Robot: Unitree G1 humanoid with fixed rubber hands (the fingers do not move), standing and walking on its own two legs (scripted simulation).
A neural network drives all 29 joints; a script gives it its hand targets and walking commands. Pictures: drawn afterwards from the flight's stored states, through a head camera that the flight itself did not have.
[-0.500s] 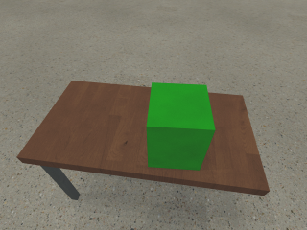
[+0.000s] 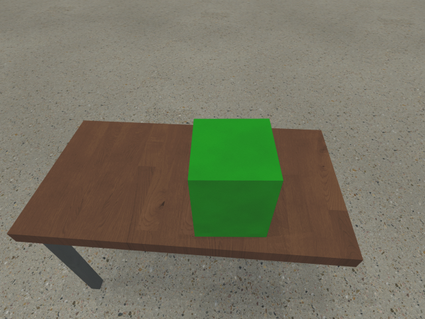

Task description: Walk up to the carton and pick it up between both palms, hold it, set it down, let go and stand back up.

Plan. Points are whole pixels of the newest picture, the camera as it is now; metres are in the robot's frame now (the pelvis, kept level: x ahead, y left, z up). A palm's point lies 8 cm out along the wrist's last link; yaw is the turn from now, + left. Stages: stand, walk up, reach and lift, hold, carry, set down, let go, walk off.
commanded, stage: walk up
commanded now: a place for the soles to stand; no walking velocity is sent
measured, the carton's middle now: (231, 179) +0.51 -0.03 -0.07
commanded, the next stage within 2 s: none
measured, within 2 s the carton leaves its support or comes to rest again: neither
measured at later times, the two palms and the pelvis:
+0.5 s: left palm out of the picture +0.00 +0.23 -0.13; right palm out of the picture -0.01 -0.26 -0.15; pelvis +0.01 -0.01 +0.00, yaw -4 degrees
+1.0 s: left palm out of the picture +0.08 +0.21 -0.13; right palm out of the picture -0.02 -0.27 -0.16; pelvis +0.02 -0.02 -0.01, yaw -7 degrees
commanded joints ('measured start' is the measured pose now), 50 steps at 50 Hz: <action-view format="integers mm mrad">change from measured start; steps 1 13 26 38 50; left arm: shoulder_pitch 64 96 189 31 -51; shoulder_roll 129 126 155 67 203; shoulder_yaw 25 27 42 38 74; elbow -23 -24 -33 -129 -148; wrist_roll -1 4 -4 21 -19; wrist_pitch -9 -7 -27 12 23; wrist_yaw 5 2 17 25 38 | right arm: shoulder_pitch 46 70 29 102 168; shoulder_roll -110 -134 -102 -151 -70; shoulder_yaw -21 -26 -14 -38 0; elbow -25 -8 -43 -22 16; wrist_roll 0 -5 -9 -11 18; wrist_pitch -8 0 -9 -1 51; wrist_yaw -6 -7 -1 -23 -8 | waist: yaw -3 -4 25 -29 -6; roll -30 6 -117 102 -188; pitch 19 88 -2 167 65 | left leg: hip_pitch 90 90 -13 81 -92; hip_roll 71 98 34 373 48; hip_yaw -63 -91 12 -153 -91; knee -53 -120 69 -203 262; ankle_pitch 171 -154 99 320 -260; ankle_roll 63 80 30 256 12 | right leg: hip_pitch -128 -249 -16 -396 -191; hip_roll -74 -31 -121 -56 -285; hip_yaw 62 90 260 -8 272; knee -89 -78 -61 338 -269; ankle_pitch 298 -10 593 -308 5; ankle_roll -48 -52 -109 27 -193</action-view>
